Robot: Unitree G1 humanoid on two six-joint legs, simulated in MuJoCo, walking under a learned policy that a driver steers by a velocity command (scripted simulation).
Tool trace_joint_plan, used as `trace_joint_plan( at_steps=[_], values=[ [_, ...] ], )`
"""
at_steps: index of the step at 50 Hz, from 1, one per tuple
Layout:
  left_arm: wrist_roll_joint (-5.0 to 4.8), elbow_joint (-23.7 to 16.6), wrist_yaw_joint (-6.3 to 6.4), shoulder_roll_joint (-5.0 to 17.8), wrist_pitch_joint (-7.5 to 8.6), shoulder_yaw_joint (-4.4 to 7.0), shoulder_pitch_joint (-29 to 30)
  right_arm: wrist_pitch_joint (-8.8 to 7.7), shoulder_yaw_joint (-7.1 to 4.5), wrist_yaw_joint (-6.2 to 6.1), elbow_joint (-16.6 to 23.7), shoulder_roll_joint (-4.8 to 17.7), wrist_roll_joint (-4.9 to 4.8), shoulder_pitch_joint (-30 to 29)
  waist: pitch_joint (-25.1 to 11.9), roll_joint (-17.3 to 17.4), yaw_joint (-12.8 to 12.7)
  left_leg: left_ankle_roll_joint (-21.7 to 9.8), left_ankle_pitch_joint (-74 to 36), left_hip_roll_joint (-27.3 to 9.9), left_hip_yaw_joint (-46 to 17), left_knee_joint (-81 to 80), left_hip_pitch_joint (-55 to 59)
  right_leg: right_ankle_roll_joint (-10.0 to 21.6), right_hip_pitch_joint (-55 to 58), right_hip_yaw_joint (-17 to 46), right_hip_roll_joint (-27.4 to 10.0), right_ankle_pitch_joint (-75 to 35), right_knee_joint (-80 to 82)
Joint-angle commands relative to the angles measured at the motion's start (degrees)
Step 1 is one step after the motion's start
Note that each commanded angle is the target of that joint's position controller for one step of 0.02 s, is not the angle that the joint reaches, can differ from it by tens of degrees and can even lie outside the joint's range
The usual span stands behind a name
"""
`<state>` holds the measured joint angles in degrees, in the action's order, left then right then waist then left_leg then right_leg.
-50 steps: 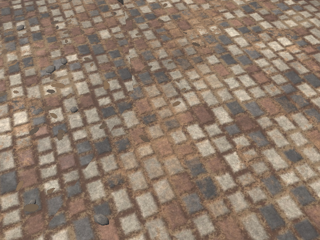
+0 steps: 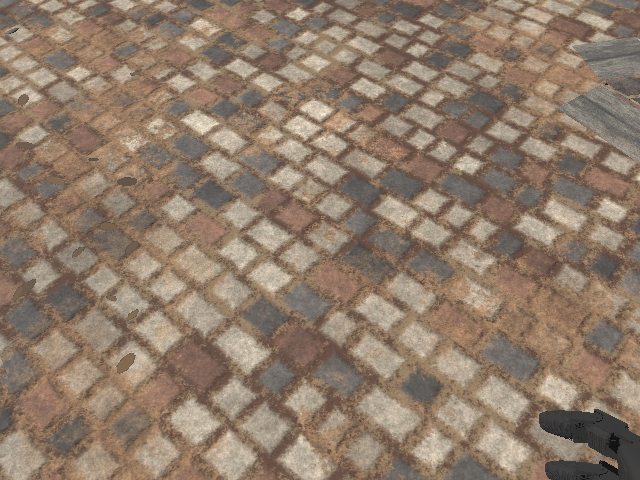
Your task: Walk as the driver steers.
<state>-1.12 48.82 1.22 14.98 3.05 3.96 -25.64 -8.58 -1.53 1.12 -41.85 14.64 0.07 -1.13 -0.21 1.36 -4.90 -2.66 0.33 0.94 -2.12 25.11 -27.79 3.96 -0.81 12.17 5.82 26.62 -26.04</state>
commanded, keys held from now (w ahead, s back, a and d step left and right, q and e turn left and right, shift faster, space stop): w+e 0.18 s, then w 0.06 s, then w+q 0.76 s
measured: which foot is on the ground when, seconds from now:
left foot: down 0.00-0.52, up 0.54-1.00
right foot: down 0.00-0.02, up 0.04-0.48, down 0.50-1.00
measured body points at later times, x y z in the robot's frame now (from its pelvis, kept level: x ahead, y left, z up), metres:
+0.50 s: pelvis +0.26 -0.04 +0.00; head +0.29 -0.05 +0.45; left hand +0.53 +0.13 -0.06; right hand +0.18 -0.31 -0.13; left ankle +0.13 +0.12 -0.72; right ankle +0.36 -0.17 -0.72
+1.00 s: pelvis +0.51 -0.03 +0.00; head +0.54 -0.02 +0.45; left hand +0.48 +0.26 -0.13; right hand +0.76 -0.22 -0.09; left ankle +0.63 +0.10 -0.71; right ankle +0.36 -0.18 -0.72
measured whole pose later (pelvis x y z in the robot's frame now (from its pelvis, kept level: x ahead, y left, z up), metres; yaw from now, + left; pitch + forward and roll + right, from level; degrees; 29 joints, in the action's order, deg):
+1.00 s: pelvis +0.51 -0.03 +0.00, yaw +10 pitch +2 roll -3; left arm -1.1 49.2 0.8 15.9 3.9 5.1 -19.7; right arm -1.5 -2.8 3.6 -39.7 14.1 -1.2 4.0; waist 1.3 1.5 -4.0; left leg -5.1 7.6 -3.7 3.0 38.1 -34.0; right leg -3.9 5.2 -16.9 -3.2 23.9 -18.5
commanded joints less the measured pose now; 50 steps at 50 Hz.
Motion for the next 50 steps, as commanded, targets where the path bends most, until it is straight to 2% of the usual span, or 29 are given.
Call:
trace_joint_plan(
  at_steps=[1, 2, 3, 4, 5, 6, 7, 8, 11, 13, 16, 18, 20, 22, 24, 25, 26, 27, 28, 29, 30, 31, 32, 35, 40, 46, 48, 49, 50],
  values=[
    [0.68, -6.94, -0.5, 0.81, 0.88, -0.57, 0.4, -0.47, -5.35, -1.35, -0.12, 15.78, 1.35, 23.03, -21.2, 6.33, 10.95, -11.64, 8.45, -19.6, -24.6, 0.88, 48.98, -0.78, -27.85, -0.06, -1.22, -17.49, -35.72],
    [-1.2, -7.24, -0.64, 1.37, 1.48, -1.17, -4.6, 0.02, -5.0, -0.75, -1.31, 13.81, 0.53, 23.74, -24.48, 19.89, 8.63, -15.89, 20.02, -26.91, -44.92, -6.23, 54.62, -1.61, -41.01, -0.39, -0.7, 6.78, -47.86],
    [-2.04, -6.34, -0.48, 7.54, 1.24, 0.23, -1.1, 0.36, -3.7, -0.94, 0.18, 7.98, -0.06, 19.8, -15.46, 10.19, 9.28, -12.76, 25.4, -24.93, -38.57, -7.63, 46.86, -1.67, -45.09, 0.52, -4.96, 2.31, -52.73],
    [-1.48, -7.46, -0.4, 8.84, 0.85, 0.62, 4.38, 0.94, -3.07, -1.14, 0.79, 5.97, -0.22, 16.48, -8.67, 3.25, 9.18, -9.96, 21.03, -22.47, -28.16, -8.38, 37.52, -1.92, -44.29, -2.33, -7.53, -3.17, -52.1],
    [-0.64, -8.37, -0.41, 7.71, 0.72, 0.66, 7.28, 1.25, -2.75, -1.01, 0.5, 5.49, 0.06, 13.81, -3.76, 0.27, 7.7, -8.95, 13.91, -19.68, -21.57, -10.46, 28.76, -2.11, -41.92, -3.37, -9.43, -6.65, -49.25],
    [-0.09, -8.7, -0.57, 6.69, 0.41, 0.92, 8.09, 1.27, -2.42, -0.88, 0.16, 4.52, 0.48, 12.46, -1.28, 0.53, 6.27, -7.73, 10.19, -16.91, -16.23, -12.4, 23.62, -1.76, -39.65, -3.46, -11.13, -8.67, -46.28],
    [-0.47, -9.0, -0.86, 5.14, -0.04, 0.74, 6.8, 1.11, -2.6, -0.77, -0.41, 5.11, 0.8, 12.16, -0.64, 3.16, 5.01, -7.94, 8.27, -16.17, -12.84, -14.08, 20.36, -1.9, -37.3, -4.24, -12.16, -9.74, -45.17],
    [-0.65, -9.12, -1.01, 3.86, -0.48, 0.47, 6.47, 0.8, -2.81, -0.57, -0.96, 5.11, 0.52, 12.3, -0.2, 3.4, 4.84, -8.48, 5.63, -15.5, -9.8, -15.4, 18.83, -2.1, -36.78, -5.21, -12.61, -10.2, -44.37],
    [-0.13, -11.09, -0.79, 2.68, -0.91, 0.16, 9.31, 0.21, -3.54, -0.26, -2.89, 6.9, 0.17, 14.19, 0.86, 1.41, 4.79, -9.99, -2.11, -15.54, -4.37, -17.03, 18.78, -2.51, -39.93, -4.88, -12.83, -14.08, -38.95],
    [0.25, -11.79, -0.96, 1.92, -0.43, -0.28, 11.42, 0.4, -3.69, -0.14, -4.23, 7.71, 0.09, 16.2, 0.64, 0.72, 5.26, -10.42, -5.24, -15.12, -2.06, -17.25, 20.36, -2.48, -40.57, -4.77, -12.41, -18.69, -32.07],
    [0.82, -13.61, -2.06, 1.18, 0.96, -1.07, 18.39, 1.49, -3.44, -0.25, -5.1, 8.5, -1.24, 17.15, 2.27, 0.85, 6.71, -9.33, -5.11, -12.63, 0.8, -17.05, 20.06, -2.37, -37.52, -9.94, -12.17, -26.41, -18.72],
    [0.46, -14.91, -2.71, 0.94, 1.62, -1.39, 23.44, 2.16, -3.51, -0.25, -5.96, 9.82, -1.74, 20.09, 3.29, 1.18, 8.81, -9.01, -3.48, -12.77, 0.27, -16.27, 20.46, -2.91, -35.06, -12.06, -10.74, -27.16, -13.0],
    [-0.11, -16.25, -3.23, 1.93, 2.13, -1.19, 26.2, 2.83, -3.58, -0.32, -6.93, 10.82, -1.92, 22.34, 3.81, 2.35, 9.3, -8.58, -2.57, -14.45, -1.8, -14.55, 23.3, -2.77, -34.14, -11.95, -9.72, -24.83, -8.88],
    [-0.33, -16.67, -3.48, 3.97, 2.69, -0.5, 25.7, 3.48, -3.72, -0.52, -7.51, 11.58, -2.09, 22.69, 3.09, 4.13, 7.8, -7.47, -2.85, -16.04, -3.97, -11.76, 25.81, -1.72, -30.99, -11.64, -8.62, -21.39, -5.13],
    [0.14, -14.26, -3.06, 7.06, 3.1, 1.24, 16.95, 4.05, -3.52, -0.8, -7.61, 11.68, -2.2, 21.45, -1.86, 4.19, 2.1, -5.19, -12.82, -13.79, -2.24, -1.71, 24.13, 0.37, -16.24, -13.42, -6.05, -21.43, -0.59],
    [0.87, -12.03, -2.35, 10.39, 3.07, 2.78, 7.56, 3.85, -2.59, -0.86, -6.99, 9.2, -1.56, 21.17, -8.71, 2.81, -2.15, -2.99, -10.74, -10.43, 0.32, 10.68, 17.14, 2.62, -1.05, -10.36, -9.61, -23.21, -2.29],
    [2.47, -11.33, -1.47, 16.18, 2.52, 4.16, -0.94, 3.04, -0.78, -0.74, -4.83, 3.25, -0.3, 23.83, -18.45, -9.08, -3.19, 0.97, 10.08, -3.65, 4.41, 32.99, -2.94, 8.71, 20.85, 9.08, -25.55, -21.89, -3.19],
    [2.42, -10.86, -1.68, 15.01, 2.29, 3.6, -2.41, 2.14, -0.31, -0.67, -4.89, 2.24, -1.63, 26.96, -24.46, -17.25, -2.28, 1.49, 33.58, 0.08, -2.59, 45.59, -13.21, 13.58, 23.98, 28.02, -32.23, -14.8, 5.31],
    [1.82, -10.65, -1.87, 10.33, 2.38, 2.29, 0.04, 2.13, -2.1, -0.73, -4.82, 7.79, -3.28, 23.75, -16.34, -11.53, -2.19, 1.15, 30.45, -2.93, -5.48, 50.68, -17.9, 11.46, 17.84, 22.03, -29.89, -11.66, 6.82],
    [1.07, -10.69, -1.97, 7.85, 2.5, 1.4, 3.96, 2.43, -2.31, -0.84, -3.67, 8.12, -3.23, 20.31, -10.04, -10.01, -0.62, 0.85, 25.45, -5.27, -3.83, 49.98, -18.75, 9.54, 10.45, 13.31, -27.69, -13.2, 8.02],
    [1.05, -10.56, -2.31, 5.77, 2.74, 0.75, 8.05, 3.0, -2.45, -1.12, -3.54, 7.4, -2.31, 18.65, -6.2, -7.12, 1.34, 1.08, 21.09, -7.15, -3.4, 47.51, -16.48, 8.43, 3.19, 7.66, -25.09, -15.66, 10.33],
    [1.14, -10.41, -2.52, 4.05, 3.15, 0.39, 10.93, 3.86, -2.85, -1.2, -3.63, 6.92, -1.74, 18.88, -3.48, -7.98, 3.37, 1.24, 17.94, -8.58, -3.78, 44.96, -13.73, 7.52, -2.07, 2.7, -23.0, -18.04, 12.79],
    [1.44, -9.92, -2.6, 3.72, 3.56, 0.49, 12.58, 4.75, -2.8, -1.03, -3.81, 5.74, -1.85, 20.04, -2.31, -8.67, 4.85, 1.5, 15.84, -9.2, -3.81, 44.07, -10.54, 7.16, -5.9, -0.65, -22.02, -19.84, 14.91],
    [1.85, -8.04, -2.01, 4.74, 4.57, 1.28, 13.09, 6.3, -2.72, -0.94, -2.74, 3.62, -1.84, 18.92, 0.23, -6.0, 6.24, 2.32, 11.02, -9.14, -4.17, 41.7, -11.22, 7.48, -8.49, -8.18, -21.73, -27.98, 17.8],
    [1.81, -5.46, -0.64, 7.27, 4.01, 2.21, 10.89, 6.27, -2.29, 0.25, 0.39, 2.44, -1.26, 11.28, 2.91, -4.58, 4.36, 2.32, -1.1, -8.33, -2.56, 26.3, -13.28, 6.15, -5.77, -17.06, -21.0, -29.33, 18.67],
    [0.25, -3.05, -0.2, 10.3, 2.33, 3.3, 7.27, 6.25, -1.96, 2.31, 5.42, 2.87, -1.28, 1.28, 6.1, -3.99, 1.15, -0.53, 2.26, -7.28, 2.91, 14.96, -13.7, 4.29, 2.38, -21.73, -23.65, -29.57, 16.06],
    [-0.15, -2.73, -0.17, 11.61, 1.55, 3.65, 7.63, 6.38, -2.47, 2.69, 6.56, 3.93, -1.26, 1.42, 4.92, -4.99, 2.29, -2.48, 7.85, -5.03, 5.81, 13.38, -10.21, 3.17, 4.71, -23.35, -23.94, -41.22, 11.22],
    [-0.38, -2.83, -0.06, 12.61, 1.15, 3.87, 8.1, 6.54, -3.08, 2.66, 6.58, 4.94, -1.25, 3.56, 2.67, -6.14, 3.87, -3.65, 10.84, -2.75, 7.86, 13.35, -5.71, 2.5, 5.21, -24.25, -23.67, -51.97, 6.47],
    [-0.63, -2.97, 0.01, 13.26, 0.61, 3.97, 8.95, 6.64, -4.22, 2.5, 5.44, 6.73, -1.45, 9.4, -0.92, -6.31, 7.45, -5.16, 11.83, 0.24, 9.8, 11.93, 2.35, 1.52, 4.38, -25.64, -22.51, -60.74, -2.29]
  ],
)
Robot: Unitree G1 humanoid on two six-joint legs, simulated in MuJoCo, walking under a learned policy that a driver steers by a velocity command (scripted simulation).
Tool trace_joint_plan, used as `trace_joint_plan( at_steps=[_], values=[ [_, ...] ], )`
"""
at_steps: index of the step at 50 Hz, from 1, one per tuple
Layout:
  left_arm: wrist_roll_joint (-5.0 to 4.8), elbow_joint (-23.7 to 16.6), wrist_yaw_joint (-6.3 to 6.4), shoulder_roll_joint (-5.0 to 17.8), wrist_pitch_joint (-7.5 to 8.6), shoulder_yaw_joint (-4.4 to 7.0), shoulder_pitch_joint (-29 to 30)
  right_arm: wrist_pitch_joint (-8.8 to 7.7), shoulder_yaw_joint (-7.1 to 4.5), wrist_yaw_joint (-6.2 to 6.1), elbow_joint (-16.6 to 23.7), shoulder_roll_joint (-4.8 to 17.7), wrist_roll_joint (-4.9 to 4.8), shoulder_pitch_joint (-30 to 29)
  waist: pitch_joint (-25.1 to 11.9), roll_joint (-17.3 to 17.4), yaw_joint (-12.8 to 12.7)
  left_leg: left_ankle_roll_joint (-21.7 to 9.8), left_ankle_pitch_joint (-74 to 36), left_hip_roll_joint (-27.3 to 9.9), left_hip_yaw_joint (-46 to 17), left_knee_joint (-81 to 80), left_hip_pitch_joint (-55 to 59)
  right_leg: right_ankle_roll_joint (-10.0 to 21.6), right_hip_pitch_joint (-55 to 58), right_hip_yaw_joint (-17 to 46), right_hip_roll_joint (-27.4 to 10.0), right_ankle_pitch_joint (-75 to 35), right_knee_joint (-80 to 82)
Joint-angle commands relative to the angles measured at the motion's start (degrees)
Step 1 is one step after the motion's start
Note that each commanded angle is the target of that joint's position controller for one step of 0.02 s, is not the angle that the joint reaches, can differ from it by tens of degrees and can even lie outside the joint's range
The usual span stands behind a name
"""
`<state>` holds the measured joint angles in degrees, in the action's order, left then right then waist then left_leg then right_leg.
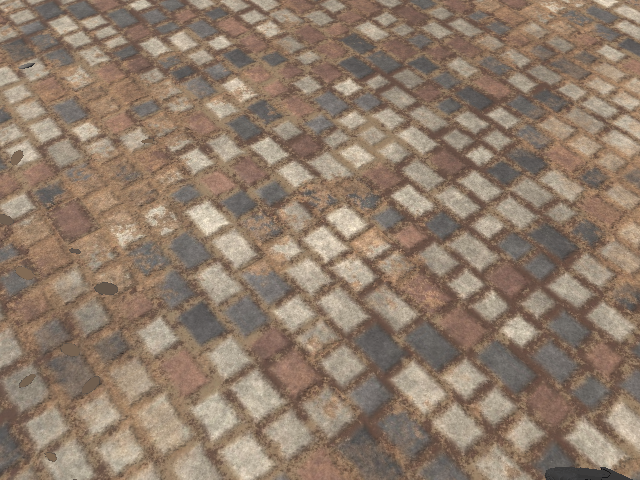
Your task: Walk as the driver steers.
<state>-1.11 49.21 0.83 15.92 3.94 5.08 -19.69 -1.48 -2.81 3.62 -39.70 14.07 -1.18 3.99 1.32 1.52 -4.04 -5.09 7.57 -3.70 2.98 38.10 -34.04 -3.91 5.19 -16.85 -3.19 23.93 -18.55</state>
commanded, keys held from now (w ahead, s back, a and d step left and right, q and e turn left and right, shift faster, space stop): q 0.26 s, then e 0.48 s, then w+e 0.26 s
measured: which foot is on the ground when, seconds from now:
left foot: up 0.00-0.00, down 0.02-0.58, up 0.60-0.82, down 0.84-1.00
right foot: down 0.00-0.04, up 0.06-0.50, down 0.52-0.84, up 0.86-1.00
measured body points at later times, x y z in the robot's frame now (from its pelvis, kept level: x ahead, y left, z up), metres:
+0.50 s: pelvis +0.19 +0.03 +0.01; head +0.21 +0.04 +0.46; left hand +0.29 +0.30 -0.10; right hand +0.38 -0.21 -0.09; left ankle +0.14 +0.10 -0.72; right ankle +0.29 -0.09 -0.71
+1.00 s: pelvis +0.23 +0.05 +0.02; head +0.24 +0.08 +0.47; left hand +0.41 +0.32 -0.08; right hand +0.27 -0.24 -0.07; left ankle +0.20 +0.15 -0.72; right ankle +0.27 -0.12 -0.64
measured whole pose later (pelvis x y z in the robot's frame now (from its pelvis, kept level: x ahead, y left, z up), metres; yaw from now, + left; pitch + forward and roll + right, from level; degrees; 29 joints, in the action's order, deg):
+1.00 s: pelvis +0.23 +0.05 +0.02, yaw -5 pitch +2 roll -1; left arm -0.8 38.8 1.0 17.8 -0.1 5.6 -12.0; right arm -2.9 -4.1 -1.4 -43.2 15.3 0.8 19.3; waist -2.8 -2.0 2.1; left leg -1.7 15.1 -0.3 1.6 23.9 -10.8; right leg -0.2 -36.9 7.3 2.3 14.3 -61.2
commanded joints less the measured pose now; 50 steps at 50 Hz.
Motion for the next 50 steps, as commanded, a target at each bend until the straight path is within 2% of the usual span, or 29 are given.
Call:
trace_joint_plan(
  at_steps=[1, 2, 3, 4, 5, 6, 7, 9, 13, 15, 18, 22, 25, 27, 29, 30, 31, 32, 34, 37, 39, 41, 42, 43, 44, 45, 46, 48, 50],
  values=[
    [-0.8, -3.79, 0.55, 11.57, -0.66, 2.42, 3.57, -0.37, -5.02, -0.69, 0.75, 10.98, -0.11, 13.91, -7.2, -4.79, 11.55, -4.71, 0.21, 8.27, 4.98, -5.2, 22.49, 7.11, -6.64, 1.89, -10.48, -59.26, -23.58],
    [1.16, -5.63, 0.7, 8.01, -0.14, 1.09, 2.34, 0.08, -6.88, -2.12, -0.22, 17.32, 0.23, 19.98, -12.06, 5.12, 12.43, -8.39, -11.61, -1.8, -10.98, -6.28, 39.12, 3.26, -22.96, 2.23, -6.79, -32.09, -43.43],
    [1.87, -8.68, 0.31, 2.33, 1.6, -0.87, -1.78, -0.49, -6.84, -2.17, 2.61, 21.82, 1.22, 14.99, -20.18, 16.33, 5.39, -20.97, -12.59, -16.5, -45.45, -15.43, 52.74, -0.41, -43.44, 12.01, 6.22, 12.13, -63.71],
    [0.04, -8.71, -0.26, 8.0, 3.18, 0.02, 3.4, -1.11, -5.39, -1.4, 3.79, 16.84, 1.3, 15.91, -23.98, 6.47, 9.94, -19.56, -18.26, -17.05, -44.87, -18.35, 52.48, 0.73, -46.34, 22.64, 3.6, 11.18, -66.67],
    [-1.15, -9.95, -0.29, 8.2, 3.43, 0.01, 6.5, -1.65, -4.56, -1.28, 3.54, 13.75, 1.24, 14.0, -17.49, 4.15, 8.87, -17.26, -24.16, -15.06, -34.73, -16.47, 47.2, 1.89, -48.45, 21.94, 1.53, 7.28, -64.68],
    [-0.01, -9.23, 0.34, 7.42, 3.2, -0.13, 6.75, -1.87, -4.04, -1.32, 3.54, 11.63, 0.35, 11.12, -11.3, -1.31, 6.44, -14.17, -27.54, -11.52, -27.02, -15.85, 38.54, 2.13, -47.46, 21.47, -1.07, 3.25, -59.41],
    [1.34, -8.88, 0.99, 8.2, 2.58, 0.37, 6.98, -1.69, -3.56, -1.74, 4.08, 9.58, -0.05, 8.14, -9.11, -1.24, 4.74, -12.18, -27.76, -9.27, -22.74, -16.64, 31.94, 2.18, -44.6, 21.37, -2.89, 0.65, -54.68],
    [1.77, -9.32, 1.23, 7.78, 0.74, 0.53, 5.34, -1.5, -3.69, -2.2, 5.11, 10.52, 1.6, 6.27, -8.07, 1.05, 2.13, -13.13, -36.37, -8.53, -20.75, -18.44, 23.28, 1.47, -38.74, 21.3, -2.51, -1.35, -52.45],
    [2.26, -9.97, 1.6, 5.19, -0.6, -0.36, 7.82, -0.91, -4.08, -3.68, 4.28, 11.74, 0.74, 7.37, -9.06, 0.49, 2.31, -10.85, -39.69, -4.89, -16.45, -17.34, 21.5, -0.53, -39.37, 20.38, 0.13, -7.89, -40.62],
    [2.01, -9.39, 1.2, 4.15, -0.94, -0.96, 8.43, -0.1, -3.49, -4.51, 3.98, 10.62, 0.46, 6.98, -10.74, 2.14, 2.83, -8.89, -36.32, -4.38, -14.25, -16.79, 23.33, -0.83, -38.77, 20.22, -0.01, -14.09, -34.68],
    [1.38, -9.49, 0.23, 3.38, -0.87, -1.58, 11.85, 0.2, -2.18, -4.96, 2.63, 8.1, 1.29, 7.35, -10.36, 3.66, 4.8, -6.98, -31.04, -4.52, -12.81, -17.49, 23.29, -0.19, -34.59, 20.09, -0.83, -21.7, -25.72],
    [1.16, -10.01, -0.67, 4.95, -0.5, -1.06, 13.98, -0.73, -1.22, -3.98, 0.03, 7.48, 2.65, 7.53, -6.97, 4.45, 5.8, -7.03, -27.75, -6.82, -13.74, -16.65, 23.9, 2.41, -30.18, 19.67, -0.19, -18.58, -18.74],
    [1.3, -11.08, -1.09, 6.55, -0.25, -0.43, 13.34, -0.26, -1.8, -4.33, -1.05, 9.82, 1.27, 7.47, -4.84, 4.11, 4.64, -5.23, -25.3, -6.51, -14.42, -11.55, 26.68, 5.58, -28.6, 17.82, 1.6, -20.29, -10.36],
    [1.69, -11.98, -1.05, 11.0, -0.29, 0.7, 13.2, -0.41, -2.09, -5.02, -1.04, 9.59, 2.29, 12.66, -7.5, -3.96, 8.0, -0.87, -14.64, 0.47, -10.25, -4.55, 23.5, 9.75, -20.35, 25.28, -3.38, -48.98, -11.44],
    [0.82, -11.27, -0.67, 8.63, -1.7, 0.7, 7.37, -0.15, -1.78, -5.75, 0.09, 7.85, 2.73, 9.41, -11.46, -12.51, 4.2, 5.22, 8.46, 8.49, -3.13, 7.79, 12.24, 19.66, -11.32, 38.72, -11.91, -50.41, -7.92],
    [1.21, -10.59, -0.48, 7.88, -2.03, 0.31, 3.94, 0.55, -1.61, -5.71, 1.83, 6.89, 2.23, 5.67, -11.66, -15.1, 1.96, 5.83, 26.59, 9.4, -5.07, 14.4, 6.11, 22.89, -8.71, 46.37, -15.62, -47.61, -4.37],
    [1.67, -10.68, -0.39, 8.82, -1.91, 0.57, 3.12, 1.34, -1.79, -5.55, 2.51, 7.15, 1.5, 4.17, -11.66, -13.49, 1.06, 6.29, 33.04, 8.67, -7.87, 23.49, 2.29, 23.25, -7.95, 49.04, -16.57, -42.59, -2.83],
    [1.47, -11.45, -0.19, 10.37, -1.84, 1.14, 5.46, 1.95, -1.96, -5.35, 2.5, 7.15, 1.14, 4.55, -10.62, -9.71, 2.19, 6.63, 30.34, 7.2, -9.28, 27.1, 0.87, 21.34, -9.94, 46.51, -15.13, -39.16, -3.01],
    [0.44, -13.03, 0.48, 10.15, -2.83, 1.47, 10.92, 2.54, -1.82, -5.46, 2.28, 6.16, 1.11, 4.79, -8.44, -7.76, 4.33, 7.34, 24.11, 5.43, -8.17, 18.26, 2.69, 16.36, -15.02, 39.84, -9.71, -31.79, -2.17],
    [0.48, -13.92, 0.97, 9.88, -5.06, 1.95, 12.02, 2.27, -1.44, -5.18, 1.74, 4.22, 0.86, 5.8, -9.37, -10.97, 4.25, 8.46, 17.88, 7.48, -5.42, 7.89, 10.61, 14.66, -19.58, 37.19, -5.48, -26.64, -1.65],
    [-0.02, -14.25, 1.27, 9.79, -5.67, 2.15, 11.53, 1.72, -1.7, -4.43, 1.86, 4.91, 0.48, 7.01, -10.96, -12.32, 4.19, 7.55, 14.24, 7.72, -4.76, 0.27, 15.45, 14.27, -21.74, 38.6, -4.53, -8.41, 0.22],
    [-0.49, -14.79, 1.61, 9.65, -6.01, 2.05, 12.71, 1.16, -2.37, -3.85, 0.86, 5.4, 0.59, 11.04, -9.56, -12.64, 7.08, 5.46, 8.59, 8.33, -2.36, -9.4, 25.13, 12.06, -30.04, 38.59, -2.02, 7.44, 0.6],
    [-0.27, -14.96, 1.65, 8.06, -5.8, 1.64, 12.56, 0.92, -3.1, -4.08, -0.01, 7.05, 1.0, 14.83, -8.46, -10.13, 8.82, 3.6, 11.0, 4.81, -4.55, -12.84, 32.06, 9.05, -37.55, 36.42, 0.74, 12.0, -3.38],
    [-0.11, -16.43, 1.4, 2.97, -5.4, 0.38, 13.48, 0.65, -4.44, -4.64, -0.43, 12.43, 2.21, 19.82, -8.15, 3.47, 9.9, -1.37, 27.71, -10.38, -22.84, -20.79, 37.66, 5.31, -49.17, 27.78, 7.26, 13.12, -21.77],
    [-0.43, -19.11, 1.12, 3.79, -3.94, 0.55, 15.56, -0.31, -5.22, -3.86, 0.25, 16.96, 4.51, 16.76, -2.34, 12.98, 8.21, -8.21, 38.47, -20.5, -43.36, -29.37, 29.18, 5.31, -56.79, 27.9, 7.38, 7.16, -33.2],
    [-0.34, -18.2, 0.88, 7.5, -3.22, 1.58, 14.32, -1.55, -4.48, -4.35, 2.13, 14.15, 4.26, 11.33, 0.99, 9.19, 5.31, -8.71, 38.31, -19.59, -41.02, -30.01, 26.92, 5.74, -57.08, 30.31, 4.57, 1.53, -39.39],
    [-0.04, -16.21, 0.59, 9.06, -3.17, 2.24, 11.48, -2.25, -3.64, -4.93, 2.36, 10.85, 2.64, 8.35, 1.79, 7.7, 3.55, -5.93, 33.18, -16.39, -33.86, -29.29, 27.67, 5.33, -57.63, 29.45, 4.2, -3.36, -41.49],
    [0.72, -13.82, 0.32, 7.5, -3.16, 2.08, 8.77, -2.82, -2.93, -5.46, 1.93, 8.72, 1.33, 8.32, 1.12, 5.7, 3.81, -2.69, 21.83, -12.2, -23.06, -29.1, 29.31, 3.58, -56.2, 26.8, 2.87, -10.04, -45.85],
    [0.3, -13.87, -0.24, 5.51, -2.81, 1.58, 9.46, -3.56, -2.62, -5.47, 0.78, 7.85, 1.95, 11.77, 1.03, 4.55, 5.18, -2.1, 14.47, -10.52, -15.74, -29.69, 29.16, 2.81, -55.13, 24.95, 2.18, -14.65, -49.0]
  ],
)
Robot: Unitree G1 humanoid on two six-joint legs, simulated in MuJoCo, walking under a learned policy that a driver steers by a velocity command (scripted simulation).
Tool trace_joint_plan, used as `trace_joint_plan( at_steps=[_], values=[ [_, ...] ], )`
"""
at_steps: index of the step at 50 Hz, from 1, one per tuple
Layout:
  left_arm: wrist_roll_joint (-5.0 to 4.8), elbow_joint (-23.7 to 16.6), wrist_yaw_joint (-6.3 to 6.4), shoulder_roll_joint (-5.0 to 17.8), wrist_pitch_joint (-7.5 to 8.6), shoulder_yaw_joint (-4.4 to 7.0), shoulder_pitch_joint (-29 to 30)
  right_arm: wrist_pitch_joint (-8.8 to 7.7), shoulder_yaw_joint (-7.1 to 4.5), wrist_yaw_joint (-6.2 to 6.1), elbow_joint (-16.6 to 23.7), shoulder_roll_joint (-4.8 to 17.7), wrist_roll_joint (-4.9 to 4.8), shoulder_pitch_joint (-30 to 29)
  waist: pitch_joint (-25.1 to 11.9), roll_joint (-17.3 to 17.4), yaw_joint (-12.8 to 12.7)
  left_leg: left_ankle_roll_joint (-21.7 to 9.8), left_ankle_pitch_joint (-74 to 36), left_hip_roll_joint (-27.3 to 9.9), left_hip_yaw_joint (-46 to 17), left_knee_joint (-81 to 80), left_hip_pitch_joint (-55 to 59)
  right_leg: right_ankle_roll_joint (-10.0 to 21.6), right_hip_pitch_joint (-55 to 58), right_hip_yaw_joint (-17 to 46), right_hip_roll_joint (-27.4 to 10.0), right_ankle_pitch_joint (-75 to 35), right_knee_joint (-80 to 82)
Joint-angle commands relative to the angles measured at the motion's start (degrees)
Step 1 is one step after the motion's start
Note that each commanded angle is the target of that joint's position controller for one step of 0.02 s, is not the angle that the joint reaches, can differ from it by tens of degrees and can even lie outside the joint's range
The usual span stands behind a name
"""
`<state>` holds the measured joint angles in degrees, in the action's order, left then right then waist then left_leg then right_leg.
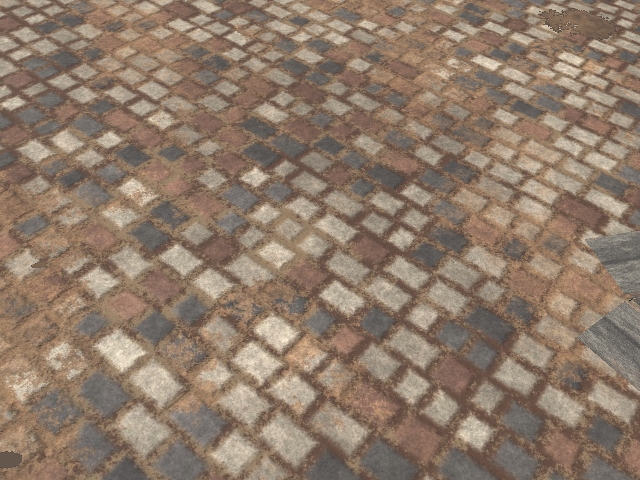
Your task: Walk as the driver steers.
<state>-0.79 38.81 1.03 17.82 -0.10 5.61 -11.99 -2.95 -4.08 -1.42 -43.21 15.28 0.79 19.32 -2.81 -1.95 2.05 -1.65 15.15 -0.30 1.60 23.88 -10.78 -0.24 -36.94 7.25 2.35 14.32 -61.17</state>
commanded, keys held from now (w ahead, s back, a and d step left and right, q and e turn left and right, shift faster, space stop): w+e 0.26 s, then w+q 0.74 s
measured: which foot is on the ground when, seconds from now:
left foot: down 0.00-0.36, up 0.38-0.88, down 0.90-1.00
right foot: up 0.00-0.34, down 0.36-0.92, up 0.94-1.00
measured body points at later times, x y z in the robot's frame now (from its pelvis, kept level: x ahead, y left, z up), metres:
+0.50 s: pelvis +0.20 -0.11 -0.01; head +0.23 -0.12 +0.44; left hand +0.41 +0.11 -0.10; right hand +0.16 -0.39 -0.14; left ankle +0.12 +0.07 -0.64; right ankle +0.21 -0.20 -0.74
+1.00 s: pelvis +0.48 -0.11 -0.02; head +0.52 -0.10 +0.42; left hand +0.54 +0.18 -0.14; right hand +0.66 -0.36 -0.12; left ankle +0.55 -0.04 -0.74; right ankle +0.31 -0.25 -0.64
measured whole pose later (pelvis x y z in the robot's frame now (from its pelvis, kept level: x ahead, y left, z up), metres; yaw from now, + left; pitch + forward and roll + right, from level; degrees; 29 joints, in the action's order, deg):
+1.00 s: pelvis +0.48 -0.11 -0.02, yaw +5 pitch +1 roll +0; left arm -1.5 45.4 0.1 16.1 5.2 3.5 -14.7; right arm -2.7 -4.2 2.4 -38.8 16.7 -1.1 9.2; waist 4.4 0.2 0.1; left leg -6.6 10.5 4.8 2.4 34.8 -25.8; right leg 0.3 -15.0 -0.4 -0.9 25.8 -70.1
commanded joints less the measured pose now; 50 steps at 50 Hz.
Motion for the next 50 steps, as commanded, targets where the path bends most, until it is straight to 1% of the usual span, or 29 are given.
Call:
trace_joint_plan(
  at_steps=[1, 4, 8, 11, 14, 16, 17, 18, 19, 20, 21, 22, 23, 24, 26, 28, 31, 35, 39, 40, 42, 43, 44, 45, 46, 47, 48, 49, 50],
  values=[
    [-0.31, -3.87, -0.64, 3.0, 1.39, 0.84, 2.55, -2.31, -1.35, -0.33, 3.73, 6.54, 0.18, -1.83, 5.42, 8.08, -0.16, -5.86, 4.54, -13.8, -12.12, -15.53, 6.72, -1.24, -13.63, 0.53, -3.81, -6.63, -6.25],
    [-0.47, -5.22, -1.06, 2.36, 1.55, 0.57, 5.33, -2.27, -1.54, -0.12, 2.27, 6.85, 0.22, 1.76, 6.49, 8.13, 1.85, -6.47, -0.51, -14.14, -7.42, -15.8, 10.09, -2.29, -15.51, -0.07, -4.61, -9.58, -1.87],
    [-0.55, -7.43, -2.43, 0.88, 1.66, -0.24, 9.7, -1.8, -2.12, 0.0, 1.09, 8.81, -0.12, 2.52, 8.15, 8.95, 3.42, -6.63, -5.93, -15.4, -1.85, -16.04, 11.25, -2.59, -12.66, -3.33, -6.13, -11.94, 9.12],
    [-0.71, -9.09, -3.69, -0.37, 1.89, -1.06, 13.4, -1.43, -2.54, 0.07, -0.38, 9.91, -0.79, 3.78, 10.08, 8.2, 4.67, -6.65, -8.19, -16.79, 1.46, -15.83, 12.2, -1.08, -10.02, -6.9, -6.78, -10.2, 15.69],
    [-0.92, -10.27, -4.67, -0.9, 2.12, -1.51, 15.07, -0.92, -2.71, 0.6, -2.19, 10.36, -1.95, 5.14, 10.76, 7.52, 4.42, -6.34, -13.29, -17.78, 3.49, -13.94, 13.25, 2.19, -4.61, -9.6, -5.89, -4.54, 21.52],
    [-0.6, -10.14, -4.77, 0.34, 2.48, -0.89, 11.96, -0.6, -2.8, 0.96, -3.44, 11.75, -2.82, 4.93, 8.32, 9.02, 0.77, -6.45, -33.77, -18.12, 4.28, -8.65, 12.56, 5.36, 5.92, -12.17, -2.14, 0.24, 25.52],
    [-0.6, -8.34, -4.55, 2.46, 2.62, 0.4, 4.83, -0.38, -2.74, 0.87, -3.97, 12.51, -3.15, 3.81, 3.95, 8.8, -4.28, -5.59, -46.32, -16.97, 6.21, -0.25, 11.52, 7.23, 16.53, -13.48, 0.23, -2.2, 29.55],
    [-0.56, -5.26, -3.8, 5.77, 2.56, 2.17, -5.22, -0.48, -2.2, 0.7, -4.24, 11.84, -3.28, 3.77, -2.36, 7.54, -9.4, -3.99, -48.81, -14.6, 8.22, 11.38, 5.37, 8.99, 32.8, -13.27, 1.37, -7.05, 31.78],
    [0.07, -3.27, -2.33, 10.83, 2.05, 3.54, -15.84, -1.06, -0.52, 0.93, -2.45, 8.09, -1.6, 3.02, -11.37, -0.42, -13.27, -1.51, -22.95, -11.05, 7.66, 31.4, -11.21, 12.39, 53.74, 2.51, -11.4, -7.97, 29.78],
    [0.76, -3.4, -1.92, 14.59, 2.6, 3.03, -15.04, -2.53, 1.41, 1.65, -1.06, 2.19, -1.59, 7.93, -20.29, -12.5, -7.89, 0.98, 19.74, -0.46, -1.18, 49.32, -27.93, 20.71, 63.51, 31.7, -26.72, 1.14, 38.14],
    [1.31, -3.62, -2.06, 9.47, 3.33, 1.89, -14.52, -3.58, -0.58, 1.78, -1.45, 8.83, -4.0, 1.76, -17.92, -4.87, -11.47, 0.58, 17.69, -1.42, -9.78, 54.61, -31.65, 18.75, 58.09, 30.84, -26.32, 1.2, 42.28],
    [1.05, -2.37, -2.21, 7.32, 3.77, 0.96, -11.41, -3.65, -1.04, 1.79, 0.51, 9.75, -4.76, -2.19, -8.64, -5.7, -9.45, 0.04, 12.34, -3.92, -8.08, 53.73, -34.59, 15.85, 50.43, 19.56, -24.02, -3.96, 42.66],
    [0.52, -2.06, -2.39, 4.98, 4.1, 0.19, -7.42, -3.41, -0.83, 1.41, 0.21, 8.68, -3.57, -3.1, -4.4, -2.75, -6.78, 0.08, 7.1, -6.63, -7.19, 50.1, -32.36, 13.88, 42.49, 12.58, -21.12, -7.53, 43.82],
    [0.56, -2.08, -2.63, 2.94, 4.47, -0.31, -4.01, -2.79, -1.08, 1.27, -0.39, 8.16, -2.45, -2.55, -1.23, -3.58, -4.53, 0.43, 3.07, -7.99, -7.13, 47.12, -29.79, 12.57, 36.44, 7.12, -18.44, -9.43, 45.82],
    [1.15, -1.53, -2.65, 1.27, 5.79, -0.45, -0.99, -0.93, -0.94, 1.44, -2.18, 5.86, -2.73, 1.49, 0.17, -4.6, -1.44, 0.89, -2.45, -8.77, -7.25, 45.98, -24.44, 11.59, 30.38, 0.84, -16.27, -13.24, 49.86],
    [1.43, -0.12, -2.45, 1.63, 6.86, -0.16, -0.63, 0.25, -0.8, 1.39, -2.25, 4.32, -2.83, 1.38, 2.55, -2.33, -0.34, 1.65, -4.61, -8.37, -7.84, 44.45, -25.6, 11.51, 28.12, -4.01, -16.02, -19.54, 51.83],
    [1.89, 1.79, -1.64, 2.1, 7.12, 0.07, -1.77, 0.46, -0.72, 1.28, -0.62, 3.69, -2.52, -2.8, 5.52, -1.61, -0.96, 2.36, -11.77, -7.17, -9.09, 37.08, -29.92, 10.67, 28.71, -9.52, -15.13, -22.36, 53.23],
    [1.33, 3.3, -0.72, 3.93, 6.82, 0.41, -3.14, -0.14, 0.24, 2.83, 1.91, 2.3, -2.02, -10.57, 8.02, -0.25, -3.58, 1.22, -21.37, -5.9, -4.58, 21.63, -28.6, 9.11, 31.0, -14.85, -14.87, -22.19, 54.95],
    [0.37, 5.55, -0.2, 5.74, 5.28, 1.04, -6.79, -0.27, 0.84, 4.49, 5.75, 1.91, -2.08, -17.23, 9.9, 0.73, -5.83, -1.01, -17.92, -5.24, -1.5, 14.62, -32.63, 8.73, 40.76, -16.99, -18.05, -28.28, 51.92],
    [0.19, 5.78, -0.08, 6.24, 4.73, 1.17, -6.83, -0.27, 0.75, 4.89, 6.67, 2.23, -2.1, -17.93, 9.6, 0.44, -5.6, -1.77, -15.59, -4.56, -0.29, 13.58, -32.35, 8.38, 42.67, -17.71, -18.48, -32.47, 50.07],
    [-0.04, 5.65, 0.37, 8.02, 3.77, 1.54, -6.08, 0.01, 0.01, 5.33, 7.86, 3.79, -2.16, -16.8, 6.48, -1.71, -3.76, -3.81, -9.94, -1.11, 3.46, 13.1, -26.73, 7.22, 44.9, -19.29, -18.42, -50.72, 43.58],
    [-0.2, 5.49, 0.62, 9.01, 3.28, 1.73, -5.69, 0.28, -0.66, 5.33, 7.9, 5.08, -2.26, -14.32, 4.02, -3.11, -1.96, -5.07, -6.64, 1.07, 5.12, 13.61, -22.37, 6.65, 45.6, -19.67, -18.27, -59.84, 38.4],
    [-0.34, 5.28, 0.76, 9.88, 2.85, 1.85, -4.93, 0.52, -1.77, 5.14, 7.07, 7.19, -2.41, -8.67, 0.67, -3.86, 1.38, -6.65, -4.48, 3.17, 5.83, 13.3, -14.74, 6.05, 44.27, -19.88, -17.74, -64.34, 29.95],
    [-0.82, 4.88, 0.86, 9.81, 2.82, 1.58, -3.44, 0.69, -3.53, 4.36, 5.18, 10.37, -2.39, 0.35, -3.85, -2.55, 6.64, -9.02, -7.99, 5.03, 4.78, 8.53, -0.61, 4.34, 38.08, -20.82, -15.5, -59.69, 17.28],
    [0.57, 3.81, 0.83, 6.24, 3.6, 0.25, -4.94, 1.45, -5.01, 3.0, 3.96, 15.44, -2.24, 6.81, -8.82, 6.14, 7.9, -12.59, -10.17, -3.92, -10.19, 7.26, 16.37, 1.8, 22.95, -20.5, -11.34, -30.4, -1.53],
    [1.09, 1.06, -0.21, -0.17, 5.42, -1.94, -9.14, 0.69, -5.14, 3.03, 5.67, 18.48, -2.32, 3.3, -15.3, 17.85, 1.0, -24.89, -0.87, -17.55, -44.79, -1.17, 33.04, -1.46, -0.76, -11.0, 2.17, 18.25, -22.17],
    [-0.42, 0.31, -1.29, 4.97, 7.71, -1.09, -3.16, 0.06, -3.65, 3.4, 6.32, 13.44, -1.82, 4.47, -18.15, 9.31, 5.35, -22.85, 3.07, -17.95, -47.59, -6.57, 33.6, 0.36, -6.34, 0.36, -0.7, 17.1, -23.94],
    [-2.06, -1.44, -1.68, 5.98, 8.54, -0.96, 0.99, -0.51, -2.95, 3.44, 6.22, 10.84, -1.6, 2.6, -10.22, 6.17, 4.63, -20.05, 1.37, -16.34, -39.2, -7.23, 26.98, 1.74, -8.3, -0.14, -3.13, 12.62, -20.37],
    [-1.23, -1.54, -1.32, 5.02, 8.82, -1.23, 1.77, -0.92, -2.51, 3.58, 6.49, 9.61, -1.88, -1.17, -3.59, 0.03, 1.25, -17.94, -5.19, -13.74, -32.49, -7.58, 17.25, 1.88, -6.75, -0.97, -5.7, 8.86, -14.3]
  ],
)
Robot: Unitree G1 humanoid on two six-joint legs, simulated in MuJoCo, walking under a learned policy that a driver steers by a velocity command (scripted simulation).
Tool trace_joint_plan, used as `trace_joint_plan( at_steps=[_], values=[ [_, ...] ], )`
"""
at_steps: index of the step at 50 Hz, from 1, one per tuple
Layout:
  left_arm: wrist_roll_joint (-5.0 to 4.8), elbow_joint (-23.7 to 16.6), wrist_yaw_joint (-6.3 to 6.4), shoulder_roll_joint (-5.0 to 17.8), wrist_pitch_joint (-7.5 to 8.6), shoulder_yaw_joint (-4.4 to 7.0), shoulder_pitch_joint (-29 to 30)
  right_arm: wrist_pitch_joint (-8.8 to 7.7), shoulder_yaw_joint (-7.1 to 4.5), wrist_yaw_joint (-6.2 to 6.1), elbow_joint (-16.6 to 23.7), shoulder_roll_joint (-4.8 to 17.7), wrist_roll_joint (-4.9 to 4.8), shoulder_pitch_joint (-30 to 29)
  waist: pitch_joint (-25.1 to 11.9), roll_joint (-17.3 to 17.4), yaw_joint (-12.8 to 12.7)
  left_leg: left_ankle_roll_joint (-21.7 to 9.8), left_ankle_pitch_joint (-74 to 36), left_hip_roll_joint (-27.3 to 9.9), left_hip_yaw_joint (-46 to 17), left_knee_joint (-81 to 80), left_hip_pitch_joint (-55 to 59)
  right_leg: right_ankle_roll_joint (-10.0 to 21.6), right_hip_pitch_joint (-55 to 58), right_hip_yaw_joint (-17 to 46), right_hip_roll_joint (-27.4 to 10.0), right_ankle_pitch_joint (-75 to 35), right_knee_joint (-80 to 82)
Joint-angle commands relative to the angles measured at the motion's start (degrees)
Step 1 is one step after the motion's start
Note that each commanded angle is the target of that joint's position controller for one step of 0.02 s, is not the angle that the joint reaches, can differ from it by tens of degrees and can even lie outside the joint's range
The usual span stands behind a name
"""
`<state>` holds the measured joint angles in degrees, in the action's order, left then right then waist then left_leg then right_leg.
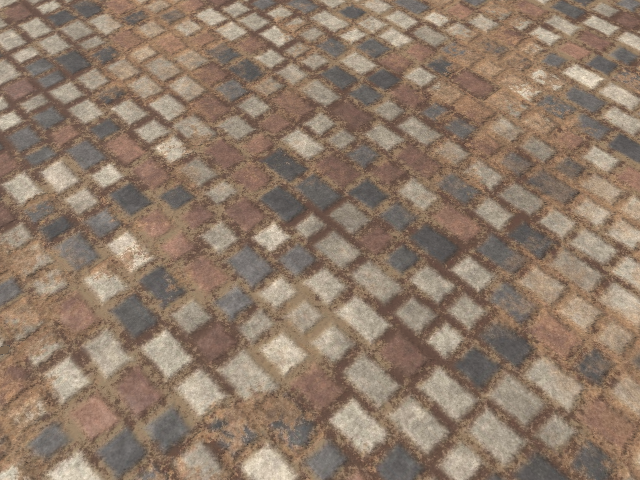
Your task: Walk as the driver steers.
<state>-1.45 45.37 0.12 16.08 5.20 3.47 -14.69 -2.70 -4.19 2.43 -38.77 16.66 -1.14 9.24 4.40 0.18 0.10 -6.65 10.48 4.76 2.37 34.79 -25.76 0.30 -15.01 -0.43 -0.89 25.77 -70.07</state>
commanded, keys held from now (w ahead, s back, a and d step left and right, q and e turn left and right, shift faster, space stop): w+q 0.28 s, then q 0.72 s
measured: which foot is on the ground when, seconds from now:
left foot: down 0.00-0.38, up 0.40-0.82, down 0.84-1.00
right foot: up 0.00-0.36, down 0.38-0.84, up 0.86-1.00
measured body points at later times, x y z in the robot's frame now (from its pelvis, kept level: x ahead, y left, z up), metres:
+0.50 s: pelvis +0.27 -0.05 +0.01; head +0.31 -0.04 +0.46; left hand +0.39 +0.25 -0.07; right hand +0.44 -0.30 -0.10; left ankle +0.13 +0.05 -0.62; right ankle +0.38 -0.13 -0.72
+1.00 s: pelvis +0.31 +0.01 +0.02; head +0.33 +0.06 +0.47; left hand +0.28 +0.34 -0.10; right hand +0.61 -0.13 -0.04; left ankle +0.29 +0.10 -0.72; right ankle +0.38 -0.13 -0.64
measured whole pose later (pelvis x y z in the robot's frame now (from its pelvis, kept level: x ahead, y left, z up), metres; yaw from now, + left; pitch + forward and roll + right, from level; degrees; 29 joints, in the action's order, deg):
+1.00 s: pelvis +0.31 +0.01 +0.02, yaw +36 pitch +2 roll -2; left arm 0.3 43.3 1.0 19.4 -0.7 4.6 -4.7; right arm 1.6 -3.9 -0.5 -32.3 17.7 -0.1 10.6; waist 3.7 -2.1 0.1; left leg -2.7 11.0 1.4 -2.9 28.3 -19.4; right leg -3.8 -30.1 -0.1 -1.0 25.5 -62.9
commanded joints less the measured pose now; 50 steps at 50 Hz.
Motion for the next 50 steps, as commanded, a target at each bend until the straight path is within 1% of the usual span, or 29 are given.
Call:
trace_joint_plan(
  at_steps=[1, 2, 5, 7, 10, 12, 14, 16, 18, 19, 20, 21, 22, 23, 24, 26, 28, 32, 38, 40, 41, 42, 43, 44, 45, 46, 47, 48, 50],
  values=[
    [1.04, -7.58, -0.01, 7.39, 3.18, 1.36, 4.3, -1.39, -1.83, -0.47, 2.71, 6.24, 0.1, 5.68, -8.77, -2.38, 1.25, -11.77, -6.12, -16.75, -28.56, -19.03, 26.09, 0.85, -25.35, 6.47, -4.35, -4.84, -0.28],
    [1.52, -7.39, -0.05, 7.49, 2.46, 1.61, 3.12, -1.43, -1.51, -0.78, 3.68, 5.78, 0.73, 4.04, -7.62, -0.72, -0.32, -11.53, -9.94, -15.27, -26.25, -20.24, 21.41, 0.22, -21.91, 6.53, -5.19, -6.43, 1.52],
    [2.41, -7.51, 0.18, 5.87, 0.7, 1.22, 2.64, -1.62, -1.81, -1.74, 3.45, 7.14, 0.52, 4.2, -6.23, 0.51, -1.39, -11.51, -17.66, -13.14, -21.1, -21.9, 14.28, -2.93, -19.75, 4.43, -5.25, -9.77, 8.71],
    [2.53, -8.86, 0.37, 4.6, 0.26, 0.57, 6.91, -1.37, -2.16, -2.53, 2.88, 8.51, 0.36, 5.61, -4.83, 1.35, -0.17, -10.2, -17.82, -11.09, -18.0, -21.93, 11.42, -4.61, -19.94, 3.35, -4.28, -16.1, 16.84],
    [2.13, -10.15, -0.04, 3.17, 0.55, -0.21, 13.5, -0.65, -2.21, -3.13, 2.08, 8.8, -0.11, 7.72, -4.66, 3.88, 2.77, -6.94, -11.25, -8.14, -15.91, -20.21, 9.74, -5.08, -15.74, 2.78, -1.34, -27.52, 30.94],
    [1.44, -10.92, -0.55, 3.75, 0.95, -0.13, 16.57, -0.29, -2.33, -3.2, 1.4, 9.24, -0.18, 9.67, -4.81, 4.79, 4.28, -6.12, -7.41, -8.84, -18.06, -19.19, 10.46, -5.02, -13.48, 2.81, 0.34, -30.44, 35.8],
    [1.04, -11.49, -1.06, 5.16, 1.49, 0.35, 17.74, 0.04, -2.28, -3.28, 0.87, 8.84, -0.48, 10.9, -4.93, 5.41, 4.45, -5.65, -4.78, -10.29, -21.7, -16.25, 13.83, -4.14, -13.15, 4.34, 0.85, -28.86, 39.26],
    [1.49, -11.43, -1.35, 6.89, 2.06, 1.24, 16.62, 0.71, -2.36, -3.67, 0.87, 8.6, -0.31, 10.57, -4.91, 6.8, 3.19, -4.12, -9.85, -10.78, -24.96, -10.97, 17.43, -2.5, -11.8, 4.82, 1.96, -24.93, 42.19],
    [2.11, -10.0, -1.09, 7.98, 2.78, 2.17, 10.22, 1.31, -2.17, -4.03, 2.13, 7.49, -0.3, 7.78, -7.68, 7.88, -0.9, -0.84, -16.84, -8.01, -24.91, -2.56, 17.85, 0.12, -3.25, 3.41, 1.99, -28.14, 46.81],
    [3.22, -9.65, -0.77, 10.37, 3.06, 2.81, 4.6, 1.17, -1.27, -4.0, 3.62, 4.72, 0.25, 7.08, -14.21, 5.12, -3.35, 1.85, -13.02, -4.92, -22.09, 8.75, 13.45, 3.44, 9.15, 8.03, -4.81, -36.92, 44.84],
    [4.05, -9.54, -0.39, 13.66, 2.48, 3.3, -0.16, 1.1, -0.09, -4.02, 3.91, 0.64, 1.38, 15.22, -22.52, -9.37, -0.71, 5.91, 21.8, 1.96, -15.71, 26.37, -1.03, 10.89, 28.16, 23.34, -19.89, -56.83, 40.51],
    [2.56, -7.92, -0.91, 13.54, 1.16, 3.58, -2.89, 0.89, -0.28, -3.76, 4.16, 4.76, -0.09, 20.91, -28.15, -20.42, 0.17, 7.84, 31.01, 1.42, -13.51, 39.19, -12.09, 17.78, 34.25, 41.26, -27.8, -45.77, 43.85],
    [2.21, -9.93, -0.63, 8.82, 0.38, 2.44, 0.0, 1.62, -1.59, -3.97, 2.98, 9.31, -0.77, 17.35, -22.21, -11.32, -1.52, 9.54, 25.69, -1.94, -14.2, 44.63, -15.07, 15.82, 28.79, 35.77, -24.38, -38.08, 45.97],
    [2.31, -10.62, -0.17, 6.22, -0.51, 1.51, 2.96, 2.51, -2.12, -4.15, 4.23, 10.8, -0.49, 11.23, -16.58, -6.85, -2.33, 10.37, 21.37, -3.44, -11.26, 44.7, -15.82, 13.37, 22.21, 26.24, -21.32, -37.21, 46.48],
    [2.41, -10.7, -0.01, 5.04, -1.14, 0.87, 5.52, 3.48, -2.37, -4.34, 4.75, 10.53, -0.05, 8.48, -12.48, -4.36, -1.66, 11.08, 19.39, -5.08, -9.99, 43.09, -14.36, 12.42, 15.38, 19.62, -18.2, -40.15, 47.28],
    [2.82, -9.42, 0.24, 5.74, -1.65, 0.98, 7.82, 4.85, -1.99, -4.31, 5.37, 7.26, -0.28, 8.77, -8.33, -6.78, 0.8, 10.98, 16.99, -7.27, -7.59, 36.6, -8.77, 11.23, 5.14, 11.53, -14.09, -39.72, 50.49],
    [3.01, -8.34, 0.43, 6.95, -1.65, 1.52, 8.37, 5.25, -1.27, -4.4, 5.93, 4.46, -0.28, 8.5, -8.14, -8.61, 0.91, 11.36, 15.62, -7.15, -5.28, 30.89, -7.0, 12.56, 3.63, 7.54, -13.86, -43.24, 52.63],
    [2.09, -7.25, 1.07, 9.21, -2.74, 2.38, 9.8, 5.48, -0.94, -3.72, 7.32, 4.43, 0.32, 5.25, -11.82, -7.02, 0.29, 10.88, 7.83, -8.96, -4.56, 20.93, -3.72, 13.88, 6.01, 3.68, -16.76, -42.18, 53.66],
    [0.73, -5.59, 0.5, 11.53, -4.13, 3.08, 9.78, 6.37, -1.55, -1.95, 9.88, 5.98, 0.3, 0.16, -8.84, -8.0, -1.0, 7.79, 6.24, -8.23, -1.16, 7.34, 2.38, 11.34, 6.27, -0.36, -17.95, -29.49, 52.82],
    [-0.18, -5.0, 0.39, 11.99, -4.48, 3.24, 9.98, 6.36, -1.93, -1.46, 9.89, 5.91, 0.34, 1.17, -8.63, -7.46, 0.21, 5.86, 3.42, -6.92, 0.67, -1.22, 6.28, 9.05, 7.17, -1.75, -17.71, -28.11, 48.94],
    [-0.49, -4.36, 0.35, 11.09, -4.63, 3.07, 9.0, 6.23, -2.4, -1.56, 9.37, 6.51, 0.44, 2.49, -8.83, -6.44, 0.69, 4.43, -0.42, -5.46, 1.09, -6.31, 10.56, 6.75, 5.81, -3.57, -16.1, -25.53, 45.22],
    [0.26, -2.99, 0.12, 9.02, -4.75, 2.57, 5.62, 6.03, -3.52, -2.23, 8.82, 9.51, 0.56, 5.13, -9.7, -0.94, 0.97, 2.01, -10.97, -7.09, -3.45, -11.14, 18.05, 2.78, 1.08, -6.88, -12.75, -20.28, 37.48],
    [3.3, -5.07, -0.28, 5.62, -4.66, 1.32, 4.93, 5.79, -5.18, -3.42, 9.9, 17.01, 0.98, 6.95, -10.7, 17.24, -0.67, -5.24, -33.84, -21.86, -23.97, -11.33, 28.51, -3.13, -15.35, -12.0, -4.46, 4.4, 18.5],
    [3.1, -7.05, 0.23, 6.89, -4.57, 1.54, 10.33, 4.6, -4.5, -2.98, 10.75, 16.23, 2.61, 7.31, -13.09, 15.97, 3.06, -14.6, -33.14, -27.04, -32.93, -13.43, 25.92, -4.65, -23.0, -1.86, 0.64, 13.76, 6.05],
    [1.7, -7.02, 0.44, 8.8, -4.77, 2.18, 12.01, 3.43, -3.78, -2.51, 10.32, 13.95, 2.66, 6.66, -12.66, 9.77, 3.32, -13.51, -31.65, -24.49, -28.16, -13.9, 25.04, -4.12, -24.03, 2.11, -0.56, 10.63, 1.29],
    [1.1, -6.64, 0.72, 8.69, -4.96, 2.31, 11.27, 2.75, -3.41, -2.65, 9.92, 12.59, 1.81, 4.25, -11.32, 7.71, 1.55, -10.38, -28.54, -21.51, -23.98, -13.35, 23.57, -3.49, -24.39, 3.18, -1.4, 5.94, 1.66],
    [1.55, -5.79, 1.17, 8.77, -5.12, 2.46, 10.66, 2.74, -2.95, -2.89, 10.19, 11.01, 0.89, 2.0, -10.9, 5.49, 0.64, -7.91, -25.75, -19.36, -21.92, -13.12, 22.58, -3.53, -24.23, 3.8, -2.03, 2.47, 3.52],
    [1.98, -5.78, 1.41, 9.14, -5.28, 2.66, 10.37, 3.06, -2.58, -3.24, 10.5, 10.51, 0.47, -0.11, -10.56, 6.03, -0.39, -7.0, -25.61, -18.09, -20.62, -13.26, 20.26, -3.91, -22.32, 3.81, -1.87, -0.17, 4.6],
    [1.76, -5.37, 1.18, 8.18, -5.31, 2.48, 9.12, 3.47, -2.26, -3.72, 10.93, 10.29, 1.16, -1.02, -11.79, 7.09, -1.32, -7.01, -26.38, -16.37, -19.73, -13.47, 18.11, -4.7, -18.7, 3.24, -0.2, -3.3, 6.04]
  ],
)
Velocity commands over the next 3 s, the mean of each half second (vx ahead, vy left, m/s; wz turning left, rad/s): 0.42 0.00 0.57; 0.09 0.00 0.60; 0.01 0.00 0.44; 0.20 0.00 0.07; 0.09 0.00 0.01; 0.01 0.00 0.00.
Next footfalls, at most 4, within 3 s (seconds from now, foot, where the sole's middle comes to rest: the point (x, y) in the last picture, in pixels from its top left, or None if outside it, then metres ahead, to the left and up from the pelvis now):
0.38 right None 0.42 -0.12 -0.76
0.84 left None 0.32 0.12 -0.76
1.30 right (367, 468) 0.45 -0.06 -0.76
1.60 left None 0.24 0.09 -0.76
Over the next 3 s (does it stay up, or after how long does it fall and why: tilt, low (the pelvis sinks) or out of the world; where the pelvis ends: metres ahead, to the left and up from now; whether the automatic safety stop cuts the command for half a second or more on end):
stays up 0.48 0.12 0.02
